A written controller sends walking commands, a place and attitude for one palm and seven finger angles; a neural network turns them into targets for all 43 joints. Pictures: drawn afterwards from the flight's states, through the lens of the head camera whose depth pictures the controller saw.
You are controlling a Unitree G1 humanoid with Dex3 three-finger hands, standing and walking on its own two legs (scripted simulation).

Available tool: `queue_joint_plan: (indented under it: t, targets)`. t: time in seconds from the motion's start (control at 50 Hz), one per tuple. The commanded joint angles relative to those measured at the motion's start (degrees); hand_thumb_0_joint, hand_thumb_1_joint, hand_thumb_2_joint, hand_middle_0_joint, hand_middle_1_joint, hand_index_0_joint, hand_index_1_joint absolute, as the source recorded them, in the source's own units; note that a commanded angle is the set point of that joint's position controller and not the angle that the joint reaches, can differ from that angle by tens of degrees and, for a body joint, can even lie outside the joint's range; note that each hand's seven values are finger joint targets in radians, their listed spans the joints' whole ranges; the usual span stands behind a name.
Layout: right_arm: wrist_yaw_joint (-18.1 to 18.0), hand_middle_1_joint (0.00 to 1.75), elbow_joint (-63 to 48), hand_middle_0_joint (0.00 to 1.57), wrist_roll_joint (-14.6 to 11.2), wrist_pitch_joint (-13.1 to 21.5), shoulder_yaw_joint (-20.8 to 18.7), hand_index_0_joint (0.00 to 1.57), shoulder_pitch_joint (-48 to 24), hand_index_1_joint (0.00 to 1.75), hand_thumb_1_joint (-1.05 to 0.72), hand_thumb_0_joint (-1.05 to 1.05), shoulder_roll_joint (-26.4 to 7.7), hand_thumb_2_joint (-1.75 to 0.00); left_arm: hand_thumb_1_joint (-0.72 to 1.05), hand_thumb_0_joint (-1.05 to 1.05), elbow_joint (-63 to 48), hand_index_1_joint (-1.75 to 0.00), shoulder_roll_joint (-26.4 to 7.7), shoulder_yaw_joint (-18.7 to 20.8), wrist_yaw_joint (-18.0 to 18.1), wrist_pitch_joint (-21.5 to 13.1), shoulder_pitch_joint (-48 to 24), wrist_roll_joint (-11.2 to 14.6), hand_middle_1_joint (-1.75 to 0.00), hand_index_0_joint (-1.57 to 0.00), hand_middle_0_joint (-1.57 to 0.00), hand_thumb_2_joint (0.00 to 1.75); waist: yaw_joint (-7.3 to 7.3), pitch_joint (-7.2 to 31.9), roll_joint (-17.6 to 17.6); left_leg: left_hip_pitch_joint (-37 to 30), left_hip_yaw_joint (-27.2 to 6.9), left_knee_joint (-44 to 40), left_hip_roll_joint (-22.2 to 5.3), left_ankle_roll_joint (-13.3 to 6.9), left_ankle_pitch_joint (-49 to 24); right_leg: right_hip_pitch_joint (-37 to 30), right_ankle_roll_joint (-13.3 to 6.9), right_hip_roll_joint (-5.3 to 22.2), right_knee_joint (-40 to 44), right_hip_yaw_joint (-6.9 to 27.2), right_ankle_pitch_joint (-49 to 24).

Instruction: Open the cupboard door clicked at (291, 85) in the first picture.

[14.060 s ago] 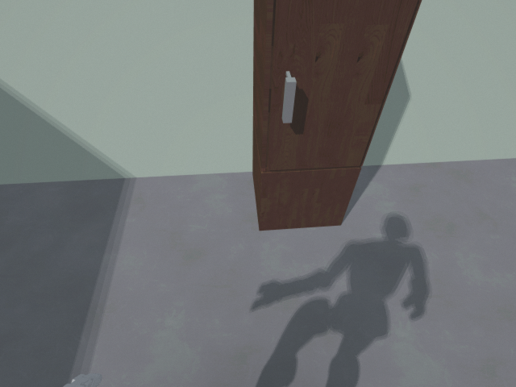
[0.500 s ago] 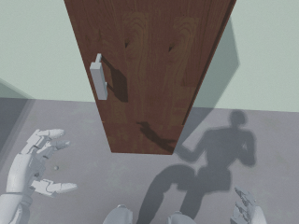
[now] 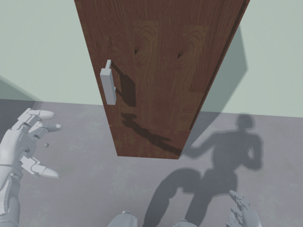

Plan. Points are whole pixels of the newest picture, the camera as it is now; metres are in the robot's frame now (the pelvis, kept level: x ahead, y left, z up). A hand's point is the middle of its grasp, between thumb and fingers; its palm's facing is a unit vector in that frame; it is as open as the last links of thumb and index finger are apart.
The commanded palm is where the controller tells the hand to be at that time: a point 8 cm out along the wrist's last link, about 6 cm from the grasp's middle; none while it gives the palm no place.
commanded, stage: raise the hand with hooked fingers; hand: left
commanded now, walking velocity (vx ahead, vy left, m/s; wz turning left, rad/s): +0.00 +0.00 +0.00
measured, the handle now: (110, 82) +0.52 +0.17 +0.04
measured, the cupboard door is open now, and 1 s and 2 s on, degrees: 0 0 0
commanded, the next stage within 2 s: move the hooked fingers beside the handle in 0.48 s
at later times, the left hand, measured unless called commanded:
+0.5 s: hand (51, 142) +0.29 +0.26 +0.06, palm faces +0.02 -1.00 -0.04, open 14.0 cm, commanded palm +0.27 +0.31 +0.06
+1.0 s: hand (64, 127) +0.34 +0.25 +0.05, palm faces +0.01 -1.00 -0.03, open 14.0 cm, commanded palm +0.31 +0.30 +0.06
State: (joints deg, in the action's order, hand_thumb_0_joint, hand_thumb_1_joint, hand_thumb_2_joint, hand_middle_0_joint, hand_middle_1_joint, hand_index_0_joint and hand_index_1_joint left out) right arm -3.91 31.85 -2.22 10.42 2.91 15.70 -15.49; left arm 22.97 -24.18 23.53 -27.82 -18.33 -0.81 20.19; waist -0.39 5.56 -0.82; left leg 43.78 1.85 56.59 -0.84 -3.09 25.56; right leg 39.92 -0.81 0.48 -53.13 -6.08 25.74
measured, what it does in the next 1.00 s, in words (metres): stands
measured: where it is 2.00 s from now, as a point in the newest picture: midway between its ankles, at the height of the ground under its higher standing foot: outside the picture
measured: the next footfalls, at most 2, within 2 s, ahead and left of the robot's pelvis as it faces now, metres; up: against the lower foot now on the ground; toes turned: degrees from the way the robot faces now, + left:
none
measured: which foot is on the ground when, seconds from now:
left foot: down 0.00-1.00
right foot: down 0.00-1.00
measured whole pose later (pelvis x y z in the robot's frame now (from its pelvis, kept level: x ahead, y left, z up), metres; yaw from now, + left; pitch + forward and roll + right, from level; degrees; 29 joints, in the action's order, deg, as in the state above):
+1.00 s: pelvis +0.00 -0.01 +0.00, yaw -1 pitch +14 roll -2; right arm -4.0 32.5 -2.3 7.4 2.6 16.2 -15.7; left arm 34.2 -24.9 23.7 -26.4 -19.0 -12.3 17.5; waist -2.3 5.7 -0.2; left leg 45.1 2.1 56.5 -1.5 -2.2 25.2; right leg 42.0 -1.8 -0.2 -54.0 -5.7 25.8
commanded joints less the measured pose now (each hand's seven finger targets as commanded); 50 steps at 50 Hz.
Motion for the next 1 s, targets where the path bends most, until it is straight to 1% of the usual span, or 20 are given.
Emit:
queue_joint_plan:
  t: [0.0,0.04,0.08,0.12,0.18,0.24,0.3,0.32,0.38,0.48,0.56,0.58,0.64,0.66,0.72,0.76,0.86,0.88,0.9,0.98]
  targets:
    - [-0.77,0.30,-7.60,0.20,-0.38,2.78,-4.63,0.20,0.15,0.30,-0.90,0.00,-9.48,-0.90,-0.50,0.00,-8.09,-1.20,-12.53,5.14,-1.22,-2.91,-9.65,2.15,-1.20,-0.30,-0.30,0.30,0.18,14.64,-4.01,-13.41,-5.05,-10.07,0.06,2.33,-16.18,-4.05,-1.08,-2.23,6.55,2.11,-11.26]
    - [-0.46,0.30,-7.78,0.20,-0.27,2.80,-4.79,0.20,0.38,0.30,-0.90,0.00,-9.53,-0.90,-0.50,0.00,-8.41,-1.20,-12.52,5.07,-1.60,-2.96,-8.45,2.25,-1.20,-0.30,-0.30,0.30,0.57,15.98,-4.73,-14.09,-4.80,-9.72,0.09,2.33,-18.95,-5.04,-1.20,-2.30,6.28,2.19,-13.46]
    - [-0.22,0.30,-7.99,0.20,-0.25,2.52,-4.99,0.20,0.65,0.30,-0.90,0.00,-9.66,-0.90,-0.50,0.00,-7.75,-1.20,-12.66,5.48,-1.36,-2.79,-7.69,2.25,-1.20,-0.30,-0.30,0.30,0.37,15.00,-2.89,-12.83,-4.53,-9.60,0.19,2.16,-17.92,-4.83,-0.94,-2.29,6.47,2.24,-13.28]
    - [-0.12,0.30,-8.10,0.20,-0.11,2.55,-5.04,0.20,0.41,0.30,-0.90,0.00,-9.72,-0.90,-0.50,0.00,-9.25,-1.20,-13.54,6.03,-0.84,-3.49,-8.92,2.30,-1.20,-0.30,-0.30,0.30,0.65,14.42,-4.51,-12.33,-4.64,-9.55,0.21,2.23,-18.00,-4.82,-1.28,-2.36,6.10,2.32,-12.96]
    - [0.05,0.30,-8.18,0.20,-0.04,2.39,-5.15,0.20,0.62,0.30,-0.90,0.00,-9.48,-0.90,-0.50,0.00,-11.61,-1.20,-14.66,7.10,0.33,-4.65,-9.17,1.88,-1.20,-0.30,-0.30,0.30,0.79,16.61,-6.97,-14.46,-4.68,-9.75,0.08,2.46,-19.20,-4.67,-1.09,-2.25,5.93,2.42,-13.16]
    - [-0.03,0.30,-7.85,0.20,0.11,2.21,-5.08,0.20,0.94,0.30,-0.90,0.00,-9.49,-0.90,-0.50,0.00,-11.21,-1.20,-15.00,7.56,0.81,-5.23,-8.60,1.73,-1.20,-0.30,-0.30,0.30,0.48,17.05,-5.19,-14.08,-4.53,-9.45,-0.03,2.29,-19.63,-5.29,-0.95,-2.39,5.79,2.58,-13.81]
    - [-0.16,0.30,-7.72,0.20,-0.08,2.05,-5.03,0.20,0.51,0.30,-0.90,0.00,-9.32,-0.90,-0.50,0.00,-11.09,-1.20,-13.77,6.52,0.65,-5.31,-9.40,1.98,-1.20,-0.30,-0.30,0.30,-0.06,15.93,-6.00,-13.75,-4.31,-9.47,0.08,2.19,-17.75,-4.45,-0.79,-2.21,6.19,2.66,-13.02]
    - [-0.28,0.30,-7.68,0.20,-0.02,2.01,-4.99,0.20,0.71,0.30,-0.90,0.00,-9.43,-0.90,-0.50,0.00,-10.26,-1.20,-13.63,6.30,0.43,-5.08,-9.34,2.15,-1.20,-0.30,-0.30,0.30,-0.25,15.57,-4.07,-12.68,-4.40,-9.26,0.10,2.04,-17.83,-5.29,-0.89,-2.39,6.14,2.74,-13.39]
    - [-0.38,0.30,-7.61,0.20,-0.24,1.99,-5.00,0.20,0.38,0.30,-0.90,0.00,-9.37,-0.90,-0.50,0.00,-10.36,-1.20,-13.65,5.95,-0.18,-4.80,-9.52,1.86,-1.20,-0.30,-0.30,0.30,-0.13,16.32,-5.90,-13.32,-4.21,-9.16,0.11,2.01,-17.74,-5.14,-0.80,-2.13,6.22,2.94,-13.65]
    - [-0.48,0.30,-7.84,0.20,-0.30,1.84,-4.84,0.20,0.40,0.30,-0.90,0.00,-9.30,-0.90,-0.50,0.00,-9.20,-1.20,-13.21,5.92,-0.44,-4.21,-9.21,2.11,-1.20,-0.30,-0.30,0.30,-0.31,15.58,-3.73,-12.54,-4.34,-8.98,0.11,1.87,-17.72,-4.95,-0.72,-2.27,6.21,2.80,-14.09]
    - [-0.40,0.30,-7.84,0.20,-0.27,1.91,-4.79,0.20,0.03,0.30,-0.90,0.00,-9.10,-0.90,-0.50,0.00,-10.56,-1.20,-13.77,6.17,-0.49,-4.78,-10.13,2.11,-1.20,-0.30,-0.30,0.30,0.01,16.30,-5.70,-13.22,-4.23,-8.73,0.23,1.98,-18.39,-5.25,-0.89,-2.17,6.01,3.12,-14.60]
    - [-0.41,0.30,-7.81,0.20,-0.26,1.97,-4.73,0.20,0.01,0.30,-0.90,0.00,-8.95,-0.90,-0.50,0.00,-10.73,-1.20,-12.29,4.70,-0.51,-4.88,-11.04,2.02,-1.20,-0.30,-0.30,0.30,-0.47,16.39,-5.43,-13.71,-4.36,-8.67,0.11,1.99,-18.19,-4.49,-0.76,-2.16,5.88,2.91,-14.30]
    - [-0.79,0.30,-6.92,0.20,-0.25,1.64,-4.72,0.20,0.55,0.30,-0.90,0.00,-9.47,-0.90,-0.50,0.00,-7.28,-1.20,-13.98,6.00,-0.02,-4.52,-13.79,1.68,-1.20,-0.30,-0.30,0.30,-0.98,14.57,-2.51,-11.13,-4.36,-8.36,0.07,1.81,-15.16,-3.70,-0.64,-2.26,6.08,3.27,-12.28]
    - [-0.83,0.30,-6.99,0.20,-0.32,1.64,-4.53,0.20,0.22,0.30,-0.90,0.00,-9.30,-0.90,-0.50,0.00,-7.54,-1.20,-12.06,3.57,-0.23,-4.55,-16.21,1.32,-1.20,-0.30,-0.30,0.30,-1.51,13.95,-4.91,-11.49,-4.39,-8.49,0.21,1.87,-14.19,-2.45,-0.72,-2.10,6.03,3.26,-11.30]
    - [-1.10,0.30,-6.66,0.20,-0.20,1.60,-4.63,0.20,0.60,0.30,-0.90,0.00,-9.48,-0.90,-0.50,0.00,-7.08,-1.20,-13.44,3.87,0.13,-4.71,-18.29,0.70,-1.20,-0.30,-0.30,0.30,-1.14,15.82,-4.52,-11.78,-4.52,-8.24,0.16,1.70,-14.39,-3.46,-0.97,-2.02,5.98,3.64,-11.28]
    - [-1.05,0.30,-6.38,0.20,-0.30,1.43,-4.54,0.20,0.58,0.30,-0.90,0.00,-9.17,-0.90,-0.50,0.00,-7.15,-1.20,-12.14,1.97,0.48,-4.74,-21.74,0.04,-1.20,-0.30,-0.30,0.30,-1.78,16.42,-5.41,-13.01,-4.75,-8.47,0.02,1.84,-14.51,-2.48,-0.81,-1.87,5.86,3.47,-11.27]
    - [-0.96,0.30,-5.88,0.20,-0.22,0.29,-4.43,0.20,1.02,0.30,-0.90,0.00,-9.36,-0.90,-0.50,0.00,-1.65,-1.20,-16.18,5.89,1.80,-4.30,-22.62,-0.63,-1.20,-0.30,-0.30,0.30,-0.69,16.67,-3.41,-9.91,-4.02,-8.34,0.16,1.70,-13.70,-5.18,-0.71,-1.71,6.01,4.25,-11.48]
    - [-0.91,0.30,-6.18,0.20,-0.32,-0.05,-4.35,0.20,0.98,0.30,-0.90,0.00,-9.21,-0.90,-0.50,0.00,-0.84,-1.20,-15.27,5.11,1.80,-4.16,-22.63,-0.68,-1.20,-0.30,-0.30,0.30,-0.98,16.27,-3.33,-9.46,-3.66,-8.34,0.27,1.55,-13.12,-5.14,-0.56,-1.73,6.32,4.50,-11.27]
    - [-0.91,0.30,-5.99,0.20,-0.29,-0.26,-4.36,0.20,1.04,0.30,-0.90,0.00,-9.33,-0.90,-0.50,0.00,-0.40,-1.20,-16.16,5.64,1.94,-4.25,-24.32,-0.85,-1.20,-0.30,-0.30,0.30,-1.05,16.14,-3.18,-8.88,-3.58,-8.22,0.27,1.52,-13.29,-5.52,-0.53,-1.60,6.35,4.68,-11.72]
    - [-0.60,0.30,-5.87,0.20,-0.19,-0.99,-4.52,0.20,2.01,0.30,-0.90,0.00,-9.18,-0.90,-0.50,0.00,1.03,-1.20,-17.10,6.31,1.38,-5.04,-25.44,-1.03,-1.20,-0.30,-0.30,0.30,-0.87,18.68,-5.00,-9.54,-3.00,-7.57,0.26,1.47,-15.81,-6.87,-0.55,-1.76,5.87,5.20,-14.68]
